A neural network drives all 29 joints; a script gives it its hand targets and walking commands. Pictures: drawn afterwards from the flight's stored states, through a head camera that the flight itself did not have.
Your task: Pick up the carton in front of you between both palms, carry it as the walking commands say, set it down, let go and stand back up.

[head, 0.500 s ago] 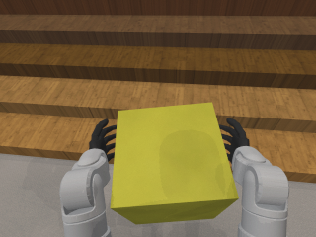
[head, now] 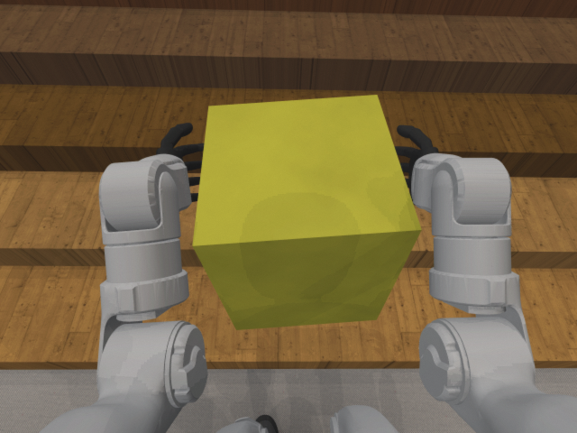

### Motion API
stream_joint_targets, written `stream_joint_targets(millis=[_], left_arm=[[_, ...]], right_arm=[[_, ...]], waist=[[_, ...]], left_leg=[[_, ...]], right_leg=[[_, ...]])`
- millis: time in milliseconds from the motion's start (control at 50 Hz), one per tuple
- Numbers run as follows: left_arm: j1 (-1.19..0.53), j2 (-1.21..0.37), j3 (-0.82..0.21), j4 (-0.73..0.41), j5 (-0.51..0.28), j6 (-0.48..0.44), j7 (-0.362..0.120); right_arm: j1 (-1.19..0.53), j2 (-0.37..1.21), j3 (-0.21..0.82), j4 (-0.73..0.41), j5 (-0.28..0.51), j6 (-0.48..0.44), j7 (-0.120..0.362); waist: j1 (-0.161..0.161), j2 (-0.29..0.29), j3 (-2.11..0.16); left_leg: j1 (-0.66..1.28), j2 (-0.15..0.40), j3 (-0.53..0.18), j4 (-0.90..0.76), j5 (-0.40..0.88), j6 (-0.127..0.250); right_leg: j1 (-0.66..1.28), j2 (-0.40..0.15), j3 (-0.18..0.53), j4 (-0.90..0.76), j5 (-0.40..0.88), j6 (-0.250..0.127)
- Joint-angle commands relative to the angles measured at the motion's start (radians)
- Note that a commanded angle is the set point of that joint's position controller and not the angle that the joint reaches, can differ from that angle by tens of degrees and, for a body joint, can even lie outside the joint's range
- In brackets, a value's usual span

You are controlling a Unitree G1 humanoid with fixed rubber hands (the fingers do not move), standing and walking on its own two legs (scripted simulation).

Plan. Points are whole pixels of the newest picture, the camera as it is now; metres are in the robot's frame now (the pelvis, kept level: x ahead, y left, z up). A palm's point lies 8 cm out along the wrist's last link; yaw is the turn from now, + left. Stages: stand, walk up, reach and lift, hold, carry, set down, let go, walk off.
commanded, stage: carry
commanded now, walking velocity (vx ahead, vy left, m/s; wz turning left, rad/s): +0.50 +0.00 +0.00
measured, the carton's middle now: (300, 223) +0.38 -0.01 +0.05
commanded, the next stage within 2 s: none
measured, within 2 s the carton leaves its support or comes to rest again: neither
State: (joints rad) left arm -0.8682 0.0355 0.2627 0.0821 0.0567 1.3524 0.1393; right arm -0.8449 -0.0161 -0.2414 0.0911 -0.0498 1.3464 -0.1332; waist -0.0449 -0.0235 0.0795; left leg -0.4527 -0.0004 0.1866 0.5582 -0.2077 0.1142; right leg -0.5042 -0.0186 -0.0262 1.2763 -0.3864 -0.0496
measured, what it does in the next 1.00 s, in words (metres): climbs: right foot 0.13 m higher, then left foot 0.13 m higher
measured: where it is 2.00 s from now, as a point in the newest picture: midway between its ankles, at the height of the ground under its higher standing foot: (266, 33)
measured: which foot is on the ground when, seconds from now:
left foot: down 0.00-0.36, up 0.38-0.80, down 0.82-1.00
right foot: up 0.00-0.34, down 0.36-0.82, up 0.84-1.00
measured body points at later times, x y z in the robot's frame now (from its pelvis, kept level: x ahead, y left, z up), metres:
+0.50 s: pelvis +0.37 -0.05 +0.08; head +0.49 -0.02 +0.51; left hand +0.75 +0.17 +0.17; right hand +0.79 -0.13 +0.17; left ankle +0.22 +0.07 -0.45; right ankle +0.45 -0.09 -0.60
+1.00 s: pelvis +0.72 +0.01 +0.23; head +0.74 -0.01 +0.68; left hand +1.13 +0.11 +0.40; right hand +1.08 -0.19 +0.38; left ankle +0.78 +0.08 -0.47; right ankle +0.64 -0.09 -0.30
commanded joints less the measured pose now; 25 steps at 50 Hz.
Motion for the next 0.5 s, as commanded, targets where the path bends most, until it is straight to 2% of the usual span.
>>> stream_joint_targets(millis=[0, 40, 80, 100, 140, 160, 200, 220, 240, 260, 280, 300, 320, 340, 360, 380, 400, 420, 440, 460, 480], left_arm=[[-0.739, -1.141, -0.595, -0.123, -0.418, -0.047, -0.186], [-0.699, -1.138, -0.599, -0.136, -0.385, -0.06, -0.174], [-0.648, -1.112, -0.611, -0.146, -0.35, -0.073, -0.166], [-0.629, -1.099, -0.618, -0.162, -0.337, -0.079, -0.164], [-0.621, -1.069, -0.638, -0.209, -0.325, -0.086, -0.164], [-0.62, -1.056, -0.649, -0.236, -0.323, -0.086, -0.165], [-0.605, -1.022, -0.658, -0.252, -0.306, -0.082, -0.17], [-0.585, -0.997, -0.66, -0.248, -0.293, -0.08, -0.172], [-0.569, -0.981, -0.659, -0.242, -0.283, -0.076, -0.173], [-0.554, -0.958, -0.652, -0.227, -0.273, -0.072, -0.173], [-0.528, -0.94, -0.649, -0.21, -0.265, -0.067, -0.171], [-0.503, -0.931, -0.653, -0.186, -0.26, -0.061, -0.171], [-0.507, -0.941, -0.665, -0.213, -0.288, -0.058, -0.179], [-0.543, -0.972, -0.689, -0.237, -0.319, -0.061, -0.188], [-0.558, -0.985, -0.718, -0.246, -0.355, -0.075, -0.199], [-0.545, -1.03, -0.738, -0.219, -0.385, -0.081, -0.209], [-0.534, -1.073, -0.755, -0.242, -0.431, -0.082, -0.222], [-0.595, -1.106, -0.78, -0.29, -0.47, -0.091, -0.234], [-0.66, -1.152, -0.799, -0.321, -0.508, -0.095, -0.243], [-0.695, -1.18, -0.811, -0.34, -0.539, -0.099, -0.249], [-0.713, -1.196, -0.821, -0.346, -0.563, -0.102, -0.252]], right_arm=[[-0.888, 1.122, 0.579, -0.236, 0.5, -0.054, 0.235], [-0.856, 1.115, 0.588, -0.262, 0.483, -0.061, 0.227], [-0.806, 1.097, 0.61, -0.282, 0.469, -0.07, 0.225], [-0.788, 1.081, 0.624, -0.297, 0.461, -0.075, 0.225], [-0.769, 1.054, 0.651, -0.34, 0.458, -0.084, 0.225], [-0.762, 1.041, 0.664, -0.365, 0.46, -0.086, 0.225], [-0.754, 1.023, 0.702, -0.391, 0.474, -0.083, 0.23], [-0.753, 1.017, 0.712, -0.393, 0.486, -0.08, 0.234], [-0.753, 1.012, 0.725, -0.389, 0.498, -0.077, 0.24], [-0.761, 1.009, 0.732, -0.375, 0.52, -0.071, 0.247], [-0.763, 1.006, 0.737, -0.357, 0.53, -0.067, 0.254], [-0.739, 1.015, 0.733, -0.342, 0.524, -0.06, 0.26], [-0.751, 1.01, 0.724, -0.35, 0.506, -0.063, 0.262], [-0.749, 0.998, 0.713, -0.339, 0.499, -0.06, 0.263], [-0.733, 1.024, 0.726, -0.344, 0.482, -0.063, 0.266], [-0.701, 0.985, 0.683, -0.309, 0.441, -0.06, 0.258], [-0.649, 0.963, 0.668, -0.298, 0.41, -0.063, 0.246], [-0.646, 0.976, 0.646, -0.311, 0.381, -0.071, 0.238], [-0.66, 0.969, 0.624, -0.33, 0.351, -0.076, 0.228], [-0.654, 0.951, 0.603, -0.338, 0.323, -0.079, 0.217], [-0.636, 0.935, 0.587, -0.334, 0.295, -0.083, 0.208]], waist=[[-0.009, 0.104, -0.651], [-0.024, 0.129, -0.669], [-0.036, 0.124, -0.676], [-0.058, 0.162, -0.68], [-0.08, 0.146, -0.654], [-0.1, 0.17, -0.647], [-0.13, 0.114, -0.562], [-0.113, 0.085, -0.534], [-0.105, 0.081, -0.472], [-0.05, 0.044, -0.446], [-0.009, 0.046, -0.441], [0.052, 0.16, -0.52], [0.186, 0.297, -0.636], [0.313, 0.192, -0.768], [0.261, -0.224, -0.83], [0.188, -0.305, -1.029], [0.192, -0.166, -1.01], [0.184, -0.106, -0.925], [0.166, -0.052, -0.827], [0.155, -0.037, -0.766], [0.169, -0.052, -0.742]], left_leg=[[0.68, 0.279, -0.373, -0.14, 0.419, 0.094], [0.76, 0.271, -0.34, -0.093, 0.564, 0.113], [0.837, 0.271, -0.323, -0.043, 0.657, 0.12], [0.889, 0.278, -0.338, -0.039, 0.645, 0.14], [0.98, 0.294, -0.382, -0.033, 0.615, 0.158], [1.035, 0.314, -0.422, -0.025, 0.629, 0.181], [1.086, 0.335, -0.461, -0.045, 0.677, 0.181], [1.04, 0.306, -0.436, -0.082, 0.693, 0.157], [1.006, 0.286, -0.401, -0.12, 0.687, 0.129], [0.817, 0.238, -0.276, -0.193, 0.706, 0.083], [0.608, 0.167, -0.15, -0.248, 0.862, 0.05], [0.411, 0.149, -0.084, -0.173, 1.48, 0.061], [0.318, 0.172, -0.087, 0.044, 1.663, 0.037], [0.28, 0.139, -0.071, 0.43, 1.451, -0.019], [0.002, -0.11, -0.138, 0.892, 0.083, -0.093], [-0.064, -0.209, -0.401, 1.198, -0.126, -0.074], [-0.119, -0.17, -0.429, 1.265, -0.094, -0.06], [-0.219, -0.129, -0.361, 1.273, -0.101, -0.063], [-0.306, -0.09, -0.343, 1.231, -0.094, -0.06], [-0.35, -0.069, -0.312, 1.21, -0.094, -0.053], [-0.422, -0.057, -0.277, 1.259, -0.134, -0.035]], right_leg=[[-0.235, -0.036, 0.025, -0.002, 0.038, -0.001], [-0.335, -0.022, -0.012, 0.022, 0.019, -0.003], [-0.454, -0.032, -0.027, 0.045, 0.002, -0.006], [-0.539, -0.026, -0.051, 0.134, -0.032, -0.013], [-0.712, -0.045, -0.042, 0.246, -0.066, -0.021], [-0.821, -0.045, -0.044, 0.383, -0.119, -0.03], [-1.014, -0.049, -0.032, 0.568, -0.242, -0.052], [-1.003, -0.061, -0.042, 0.541, -0.29, -0.059], [-1.01, -0.067, -0.052, 0.459, -0.326, -0.06], [-0.772, -0.084, -0.08, 0.182, -0.266, -0.055], [-0.441, -0.026, -0.174, -0.085, -0.11, -0.062], [-0.051, 0.111, -0.298, -0.148, 0.007, -0.081], [0.276, 0.127, -0.273, -0.234, 0.183, -0.084], [0.522, 0.126, -0.141, -0.48, 0.316, -0.098], [0.717, -0.182, 0.493, -0.763, 0.765, -0.222], [0.882, -0.295, 0.783, -0.707, 1.125, -0.33], [0.891, -0.259, 0.665, -0.628, 1.033, -0.316], [0.843, -0.254, 0.612, -0.657, 0.871, -0.288], [0.808, -0.232, 0.556, -0.682, 0.756, -0.24], [0.775, -0.216, 0.505, -0.699, 0.699, -0.226], [0.793, -0.209, 0.481, -0.727, 0.62, -0.226]])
